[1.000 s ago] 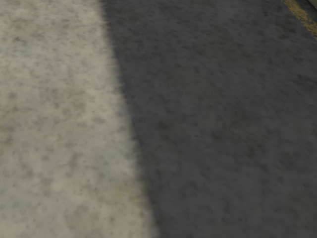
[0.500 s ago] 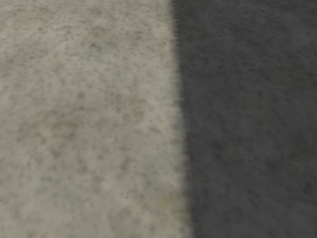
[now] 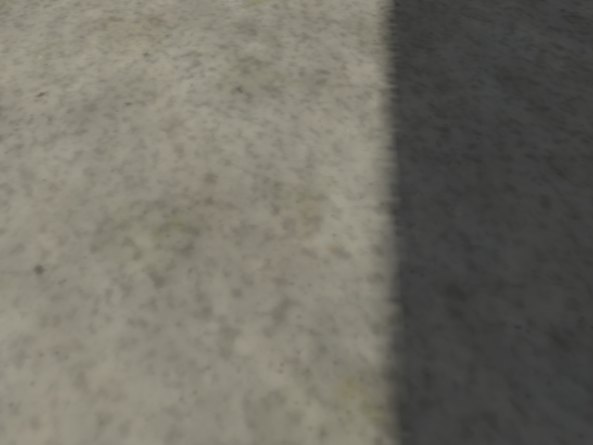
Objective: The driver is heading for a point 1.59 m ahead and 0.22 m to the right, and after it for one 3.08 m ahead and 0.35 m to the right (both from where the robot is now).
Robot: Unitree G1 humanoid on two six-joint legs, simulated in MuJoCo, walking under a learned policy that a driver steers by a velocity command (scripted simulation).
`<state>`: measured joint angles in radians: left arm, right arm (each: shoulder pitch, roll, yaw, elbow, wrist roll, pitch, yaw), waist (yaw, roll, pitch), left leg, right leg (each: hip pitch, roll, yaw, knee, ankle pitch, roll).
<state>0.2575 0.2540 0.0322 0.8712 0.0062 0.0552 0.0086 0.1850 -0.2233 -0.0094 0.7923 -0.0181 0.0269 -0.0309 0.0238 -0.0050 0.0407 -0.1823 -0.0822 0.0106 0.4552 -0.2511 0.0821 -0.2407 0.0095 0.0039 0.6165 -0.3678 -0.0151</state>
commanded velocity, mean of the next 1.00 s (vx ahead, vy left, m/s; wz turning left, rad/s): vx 0.00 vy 0.00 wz -0.20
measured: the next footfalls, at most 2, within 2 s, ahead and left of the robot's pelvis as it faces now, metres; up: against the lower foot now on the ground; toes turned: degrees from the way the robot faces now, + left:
right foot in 0.04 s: +0.02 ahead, -0.11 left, +0.00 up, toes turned +0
left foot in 0.42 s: +0.05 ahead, +0.11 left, +0.00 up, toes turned -18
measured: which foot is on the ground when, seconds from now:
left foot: down 0.00-0.04, up 0.06-0.40, down 0.42-0.80, up 0.82-1.00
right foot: up 0.00-0.02, down 0.04-0.42, up 0.44-0.76, down 0.78-1.00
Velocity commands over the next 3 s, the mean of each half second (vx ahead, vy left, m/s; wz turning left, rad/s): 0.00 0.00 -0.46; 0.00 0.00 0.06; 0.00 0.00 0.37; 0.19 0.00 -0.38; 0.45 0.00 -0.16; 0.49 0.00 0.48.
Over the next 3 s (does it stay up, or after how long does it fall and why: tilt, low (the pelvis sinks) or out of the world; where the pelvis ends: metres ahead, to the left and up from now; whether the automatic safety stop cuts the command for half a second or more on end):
stays up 0.51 -0.06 -0.02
